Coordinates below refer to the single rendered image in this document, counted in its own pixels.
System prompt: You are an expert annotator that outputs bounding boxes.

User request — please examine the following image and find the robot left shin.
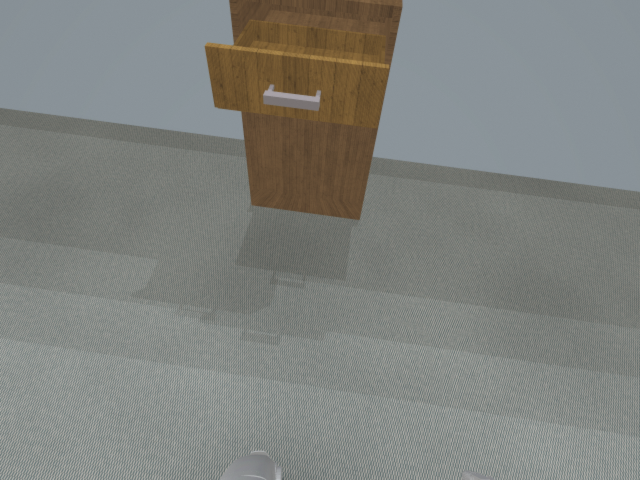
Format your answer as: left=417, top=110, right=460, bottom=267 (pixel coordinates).
left=250, top=451, right=271, bottom=459

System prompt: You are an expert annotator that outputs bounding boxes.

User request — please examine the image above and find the robot left thigh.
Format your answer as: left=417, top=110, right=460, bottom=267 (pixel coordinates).
left=220, top=455, right=282, bottom=480

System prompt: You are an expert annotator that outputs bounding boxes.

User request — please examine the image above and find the drawer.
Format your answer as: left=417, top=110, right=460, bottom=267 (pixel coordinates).
left=205, top=20, right=389, bottom=129

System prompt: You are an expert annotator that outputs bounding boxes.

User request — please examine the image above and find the cabinet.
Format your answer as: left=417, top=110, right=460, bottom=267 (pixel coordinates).
left=229, top=0, right=403, bottom=220

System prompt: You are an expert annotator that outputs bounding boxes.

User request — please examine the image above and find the handle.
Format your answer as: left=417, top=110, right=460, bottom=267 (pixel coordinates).
left=263, top=84, right=321, bottom=111

